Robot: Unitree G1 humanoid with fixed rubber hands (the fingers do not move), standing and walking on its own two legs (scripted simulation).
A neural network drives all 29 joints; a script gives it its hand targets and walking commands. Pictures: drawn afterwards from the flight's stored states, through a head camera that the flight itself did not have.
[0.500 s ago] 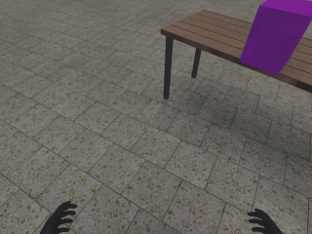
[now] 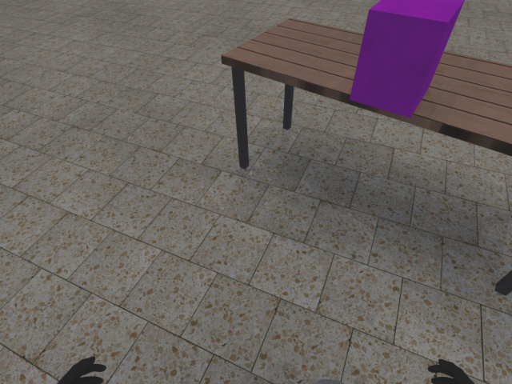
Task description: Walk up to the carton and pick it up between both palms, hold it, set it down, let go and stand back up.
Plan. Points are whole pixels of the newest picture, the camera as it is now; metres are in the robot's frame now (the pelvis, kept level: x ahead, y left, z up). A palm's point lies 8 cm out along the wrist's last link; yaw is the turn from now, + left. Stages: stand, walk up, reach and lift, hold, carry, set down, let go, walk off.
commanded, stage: walk up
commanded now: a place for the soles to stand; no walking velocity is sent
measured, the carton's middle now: (402, 53) +1.08 -0.45 +0.04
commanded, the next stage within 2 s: none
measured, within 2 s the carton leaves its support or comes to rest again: neither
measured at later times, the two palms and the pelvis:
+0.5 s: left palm (133, 318) +0.25 +0.23 -0.06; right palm (501, 333) +0.24 -0.40 -0.09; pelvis +0.17 -0.07 +0.00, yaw -11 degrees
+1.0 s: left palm (192, 198) +0.55 +0.18 -0.07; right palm (484, 267) +0.36 -0.42 -0.07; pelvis +0.37 -0.09 +0.00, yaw -20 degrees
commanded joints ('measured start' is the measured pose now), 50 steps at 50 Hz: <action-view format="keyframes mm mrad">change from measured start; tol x32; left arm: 1 -28 135 103 -144 11 -16 -27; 7 327 323 145 -13 13 -56 58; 50 20 133 62 -113 12 -48 39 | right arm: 1 -86 -286 -160 -150 -41 -34 -16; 50 75 -256 -134 -172 -6 -9 17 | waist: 1 -19 240 -1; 7 140 -369 -59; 50 -51 164 78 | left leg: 1 -59 144 -35 -327 -363 124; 5 -48 57 114 261 -161 79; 8 -672 -80 -123 769 -307 -6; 29 -49 -119 -17 -99 221 20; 33 217 393 -768 -320 -440 188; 38 -36 143 -202 -329 -149 111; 50 64 188 30 -237 -9 135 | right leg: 1 25 -36 -68 -115 29 -5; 5 392 95 -145 -405 53 -31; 9 367 -293 883 -756 -356 -285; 12 423 -131 464 -586 149 -210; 20 396 -112 404 -660 -92 -201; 27 391 -66 323 -449 427 -153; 33 -208 76 175 370 -215 -30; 50 2 -6 -69 -263 137 -21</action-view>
